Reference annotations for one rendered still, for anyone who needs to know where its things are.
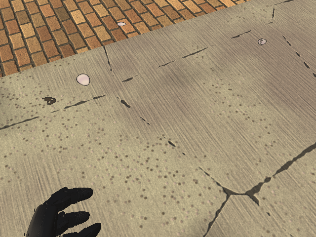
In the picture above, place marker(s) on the left robot hand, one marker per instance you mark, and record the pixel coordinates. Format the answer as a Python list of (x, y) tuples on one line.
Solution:
[(47, 222)]

